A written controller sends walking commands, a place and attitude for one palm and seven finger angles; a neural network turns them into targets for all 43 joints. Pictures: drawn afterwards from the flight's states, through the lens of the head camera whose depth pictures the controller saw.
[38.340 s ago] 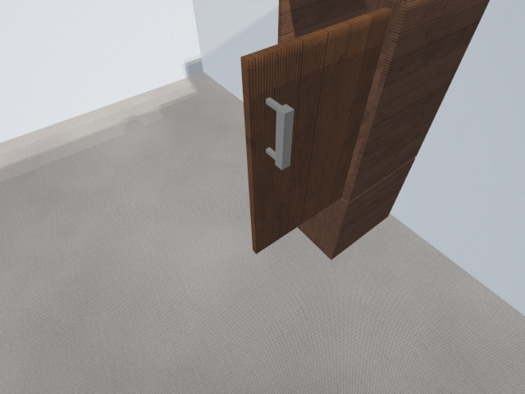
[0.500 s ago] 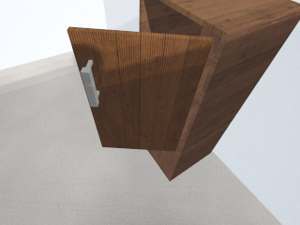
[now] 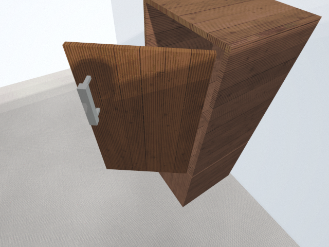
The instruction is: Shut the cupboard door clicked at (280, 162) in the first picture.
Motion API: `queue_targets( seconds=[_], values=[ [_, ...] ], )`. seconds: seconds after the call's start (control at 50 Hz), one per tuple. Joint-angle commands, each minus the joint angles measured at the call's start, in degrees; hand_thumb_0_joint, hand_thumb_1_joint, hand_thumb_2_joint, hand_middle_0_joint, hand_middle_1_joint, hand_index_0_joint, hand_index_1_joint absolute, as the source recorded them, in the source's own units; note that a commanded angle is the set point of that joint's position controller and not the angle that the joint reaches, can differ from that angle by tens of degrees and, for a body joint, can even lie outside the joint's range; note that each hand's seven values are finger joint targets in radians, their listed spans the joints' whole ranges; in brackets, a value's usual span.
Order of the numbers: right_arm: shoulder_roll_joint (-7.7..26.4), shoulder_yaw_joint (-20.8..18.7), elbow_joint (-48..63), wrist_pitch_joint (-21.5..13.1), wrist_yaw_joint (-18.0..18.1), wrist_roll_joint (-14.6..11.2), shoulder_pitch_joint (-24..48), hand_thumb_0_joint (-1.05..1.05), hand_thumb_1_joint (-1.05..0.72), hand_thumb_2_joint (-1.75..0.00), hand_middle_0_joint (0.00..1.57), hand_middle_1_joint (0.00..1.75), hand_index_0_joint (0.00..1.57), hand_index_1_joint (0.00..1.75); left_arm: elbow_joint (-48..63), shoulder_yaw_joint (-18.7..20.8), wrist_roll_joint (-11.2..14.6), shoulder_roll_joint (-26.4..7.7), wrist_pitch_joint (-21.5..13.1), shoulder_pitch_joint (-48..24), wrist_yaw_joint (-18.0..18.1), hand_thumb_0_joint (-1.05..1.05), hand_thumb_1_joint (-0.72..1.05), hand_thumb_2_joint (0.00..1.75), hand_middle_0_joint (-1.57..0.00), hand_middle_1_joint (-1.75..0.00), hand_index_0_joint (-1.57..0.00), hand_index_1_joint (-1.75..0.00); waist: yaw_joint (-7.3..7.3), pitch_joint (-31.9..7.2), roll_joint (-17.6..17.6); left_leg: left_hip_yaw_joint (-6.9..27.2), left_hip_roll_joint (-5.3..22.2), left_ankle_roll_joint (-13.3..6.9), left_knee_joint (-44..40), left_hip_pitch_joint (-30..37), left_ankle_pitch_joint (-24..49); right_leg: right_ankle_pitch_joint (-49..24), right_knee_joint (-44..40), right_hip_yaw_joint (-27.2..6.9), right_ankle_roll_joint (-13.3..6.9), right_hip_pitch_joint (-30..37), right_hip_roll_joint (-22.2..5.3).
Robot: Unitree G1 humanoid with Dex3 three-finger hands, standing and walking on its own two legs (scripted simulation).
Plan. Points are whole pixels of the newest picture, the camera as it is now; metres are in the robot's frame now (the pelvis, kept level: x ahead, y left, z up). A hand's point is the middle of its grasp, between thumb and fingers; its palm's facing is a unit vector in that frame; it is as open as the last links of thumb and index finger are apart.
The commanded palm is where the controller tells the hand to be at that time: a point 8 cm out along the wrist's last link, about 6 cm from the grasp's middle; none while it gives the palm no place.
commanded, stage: come to a stop and stand still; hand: left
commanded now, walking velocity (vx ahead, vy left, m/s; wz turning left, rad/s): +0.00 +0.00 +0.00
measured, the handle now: (91, 101) +0.46 +0.24 +0.09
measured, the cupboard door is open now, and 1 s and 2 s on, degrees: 54 54 54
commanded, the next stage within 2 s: look again from close up in 0.04 s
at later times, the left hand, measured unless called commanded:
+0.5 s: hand out of the picture -0.03 +0.22 -0.18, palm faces +0.02 -0.98 -0.20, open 7.3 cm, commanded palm none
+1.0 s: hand out of the picture -0.05 +0.20 -0.19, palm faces +0.05 -0.99 -0.15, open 7.3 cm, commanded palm none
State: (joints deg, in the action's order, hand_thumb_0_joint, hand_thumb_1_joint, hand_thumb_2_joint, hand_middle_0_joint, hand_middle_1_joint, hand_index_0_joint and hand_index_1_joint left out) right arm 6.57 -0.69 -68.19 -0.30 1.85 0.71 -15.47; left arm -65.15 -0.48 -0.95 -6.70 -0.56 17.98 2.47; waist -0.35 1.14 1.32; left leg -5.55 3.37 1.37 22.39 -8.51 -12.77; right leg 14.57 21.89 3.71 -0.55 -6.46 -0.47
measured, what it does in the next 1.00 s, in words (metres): stands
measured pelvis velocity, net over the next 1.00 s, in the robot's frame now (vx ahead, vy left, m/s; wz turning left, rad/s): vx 0.00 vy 0.04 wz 0.01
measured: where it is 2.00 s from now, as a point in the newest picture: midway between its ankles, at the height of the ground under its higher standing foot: outside the picture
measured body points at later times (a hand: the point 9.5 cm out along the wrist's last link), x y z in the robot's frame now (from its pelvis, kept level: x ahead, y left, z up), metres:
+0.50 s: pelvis -0.03 +0.04 -0.01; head -0.04 +0.05 +0.44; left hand -0.03 +0.27 -0.17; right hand -0.02 -0.19 -0.16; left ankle -0.01 +0.13 -0.74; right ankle -0.03 -0.11 -0.74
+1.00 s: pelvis +0.00 +0.04 -0.01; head +0.00 +0.06 +0.44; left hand -0.05 +0.25 -0.18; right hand -0.02 -0.18 -0.17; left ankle -0.01 +0.13 -0.74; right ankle -0.03 -0.11 -0.74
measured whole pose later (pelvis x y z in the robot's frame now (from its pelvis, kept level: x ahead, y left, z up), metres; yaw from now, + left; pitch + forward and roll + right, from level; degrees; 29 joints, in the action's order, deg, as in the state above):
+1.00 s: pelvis +0.00 +0.04 -0.01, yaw +0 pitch +0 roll +0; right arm 8.0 -0.1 -63.7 -0.5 0.1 1.1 -18.7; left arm -62.9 -0.1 -1.5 -7.9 -1.0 22.8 1.4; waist -0.7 0.0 1.4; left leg -6.3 0.0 -2.7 31.0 -13.5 -17.3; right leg 18.5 30.1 1.8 2.0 -11.2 -3.9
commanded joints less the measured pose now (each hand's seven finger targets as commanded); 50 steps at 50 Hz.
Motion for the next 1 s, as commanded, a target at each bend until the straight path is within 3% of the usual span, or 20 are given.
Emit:
queue_targets(
  seconds=[0.0,0.02,0.04,0.06,0.08,0.12,0.14,0.2,0.22,0.28,0.34,0.4,0.68,0.74,0.82,0.88,0.94,0.98],
  values=[
    [4.3,-0.7,1.5,-0.6,0.4,-0.2,-3.4,0.00,-0.90,-0.90,0.20,0.30,0.20,0.30,1.3,1.0,0.1,-4.9,-0.5,4.5,0.1,0.00,0.90,0.90,-0.20,-0.30,-0.20,-0.30,0.04,3.5,-0.4,3.1,3.5,-1.2,-2.5,0.5,7.6,-11.9,-4.9,-5.2,0.0,-4.3,-6.5],
    [7.0,-0.3,6.4,-1.6,-0.4,-0.4,2.0,0.00,-0.90,-0.90,0.20,0.30,0.20,0.30,-0.1,0.9,-0.6,-7.5,-2.1,7.3,2.2,0.00,0.90,0.90,-0.20,-0.30,-0.20,-0.30,-1.42,6.4,-3.6,1.5,3.2,0.1,10.7,-6.1,8.5,-34.8,-2.2,-9.1,0.5,-6.6,-10.0],
    [4.5,0.1,8.1,-1.6,-0.3,-0.4,0.0,0.00,-0.90,-0.90,0.20,0.30,0.20,0.30,0.7,1.5,-0.4,-9.8,-2.8,6.7,2.1,0.00,0.90,0.90,-0.20,-0.30,-0.20,-0.30,1.67,2.6,-3.3,2.0,1.5,0.0,7.7,-4.7,8.6,-55.4,1.5,-7.5,-1.5,-2.0,-12.0],
    [4.2,-0.1,7.8,-1.9,-0.3,-0.2,-5.1,0.00,-0.90,-0.90,0.20,0.30,0.20,0.30,2.1,1.4,0.0,-9.3,-2.9,7.4,1.8,0.00,0.90,0.90,-0.20,-0.30,-0.20,-0.30,1.70,-5.2,0.2,2.1,1.4,-1.1,6.7,-3.0,3.2,-49.3,4.8,-6.9,-2.5,2.8,-11.1],
    [4.9,-0.4,7.4,-2.0,-0.1,-0.2,-6.1,0.00,-0.90,-0.90,0.20,0.30,0.20,0.30,2.7,1.1,0.1,-8.0,-2.8,5.7,1.5,0.00,0.90,0.90,-0.20,-0.30,-0.20,-0.30,1.96,-9.2,1.2,2.9,1.7,-1.5,6.1,-1.9,7.0,-45.0,6.4,-5.7,-2.6,4.9,-9.8],
    [6.3,-0.6,7.7,-1.6,0.0,-0.3,-5.4,0.00,-0.90,-0.90,0.20,0.30,0.20,0.30,3.9,0.9,0.2,-7.2,-2.3,4.4,1.0,0.00,0.90,0.90,-0.20,-0.30,-0.20,-0.30,1.57,-6.3,1.6,3.7,2.7,-2.0,5.1,-1.6,9.4,-29.7,5.5,-4.9,-2.1,0.7,-8.1],
    [6.3,-0.5,7.9,-1.6,0.0,-0.1,-4.6,0.00,-0.90,-0.90,0.20,0.30,0.20,0.30,4.1,0.7,0.0,-6.7,-1.7,3.7,0.9,0.00,0.90,0.90,-0.20,-0.30,-0.20,-0.30,1.22,-1.8,-1.3,4.0,3.1,-2.1,4.3,-2.7,11.0,-22.4,4.6,-4.7,-2.1,-2.4,-7.1],
    [7.1,-0.4,8.9,-0.9,-0.4,0.0,-3.4,0.00,-0.90,-0.90,0.20,0.30,0.20,0.30,4.8,0.5,0.0,-6.6,-0.8,3.0,0.4,0.00,0.90,0.90,-0.20,-0.30,-0.20,-0.30,0.77,4.9,-0.4,5.6,3.0,-2.6,1.2,-6.5,2.7,-3.8,1.7,-5.0,-1.6,-7.3,-5.6],
    [7.4,-0.4,9.3,-0.8,-0.5,0.0,-3.2,0.00,-0.90,-0.90,0.20,0.30,0.20,0.30,5.1,0.5,-0.1,-6.8,-0.6,2.8,0.3,0.00,0.90,0.90,-0.20,-0.30,-0.20,-0.30,0.88,6.3,-1.6,6.1,2.9,-2.7,-0.1,-7.4,-1.0,0.5,1.1,-5.1,-1.6,-8.5,-5.2],
    [8.0,-0.5,9.8,-0.7,-0.9,0.2,-3.3,0.00,-0.90,-0.90,0.20,0.30,0.20,0.30,5.9,0.5,-0.1,-7.3,-0.3,2.7,0.1,0.00,0.90,0.90,-0.20,-0.30,-0.20,-0.30,0.80,6.6,-1.2,7.2,2.6,-2.9,-2.6,-8.6,-7.0,4.0,0.7,-5.0,-1.4,-8.9,-4.8],
    [8.5,-0.7,10.1,-0.8,-0.9,0.3,-3.2,0.00,-0.90,-0.90,0.20,0.30,0.20,0.30,6.5,0.6,-0.3,-7.3,-0.1,3.2,0.0,0.00,0.90,0.90,-0.20,-0.30,-0.20,-0.30,0.40,6.5,-2.7,8.3,3.2,-3.3,-5.2,-10.2,-10.5,2.9,1.3,-3.8,-1.0,-7.6,-4.5],
    [9.3,-0.6,10.4,-0.8,-1.0,0.3,-3.0,0.00,-0.90,-0.90,0.20,0.30,0.20,0.30,6.8,0.5,-0.2,-7.6,-0.1,3.7,-0.1,0.00,0.90,0.90,-0.20,-0.30,-0.20,-0.30,0.18,4.9,-2.0,8.9,3.2,-3.4,-5.9,-9.9,-11.5,2.4,1.4,-3.8,-0.9,-6.8,-4.6],
    [8.4,-0.2,7.8,-1.3,-1.1,-0.1,-3.6,0.00,-0.90,-0.90,0.20,0.30,0.20,0.30,5.2,0.3,-0.1,-7.4,-0.7,4.9,-0.1,0.00,0.90,0.90,-0.20,-0.30,-0.20,-0.30,0.43,3.0,-1.2,7.0,2.7,-3.2,-4.6,-5.7,-2.9,-2.5,-0.5,-4.4,-0.5,-6.5,-6.1],
    [8.7,-0.3,6.8,-1.0,-1.1,0.0,-4.3,0.00,-0.90,-0.90,0.20,0.30,0.20,0.30,4.4,0.4,-0.4,-7.0,-0.7,5.6,-0.3,0.00,0.90,0.90,-0.20,-0.30,-0.20,-0.30,0.40,2.6,-1.7,7.1,2.9,-3.6,-4.8,-5.5,-11.9,5.0,0.5,-3.4,-0.8,-6.9,-5.2],
    [9.1,-0.9,7.0,-0.4,-1.3,0.3,-3.9,0.00,-0.90,-0.90,0.20,0.30,0.20,0.30,4.3,0.9,-0.8,-6.3,-0.3,6.7,-0.8,0.00,0.90,0.90,-0.20,-0.30,-0.20,-0.30,-0.06,7.8,-3.7,8.9,3.5,-4.5,-6.8,-10.7,-22.8,12.7,2.2,-2.5,-1.3,-9.8,-3.9],
    [8.4,-1.0,7.5,-0.7,-1.3,0.3,-3.6,0.00,-0.90,-0.90,0.20,0.30,0.20,0.30,4.1,1.2,-0.7,-6.1,-0.8,8.3,-1.0,0.00,0.90,0.90,-0.20,-0.30,-0.20,-0.30,-0.37,7.8,-2.2,7.8,2.5,-4.8,-3.7,-10.5,-20.5,12.9,1.3,-4.8,-2.3,-10.1,-4.6],
    [6.8,-0.7,7.7,-1.3,-1.3,0.2,-4.2,0.00,-0.90,-0.90,0.20,0.30,0.20,0.30,3.9,1.6,-0.5,-6.8,-1.4,8.8,-1.1,0.00,0.90,0.90,-0.20,-0.30,-0.20,-0.30,-0.17,6.9,2.5,4.7,0.6,-4.5,1.8,-9.4,-13.0,10.3,-0.4,-7.6,-3.5,-9.1,-6.6],
    [5.9,-0.1,7.2,-2.1,-1.1,0.0,-4.6,0.00,-0.90,-0.90,0.20,0.30,0.20,0.30,3.5,1.7,-0.3,-6.6,-1.6,8.4,-0.7,0.00,0.90,0.90,-0.20,-0.30,-0.20,-0.30,0.29,5.0,3.3,2.9,0.1,-4.0,4.2,-7.3,-0.5,-2.6,1.9,-7.2,-3.1,-7.1,-7.0]
  ],
)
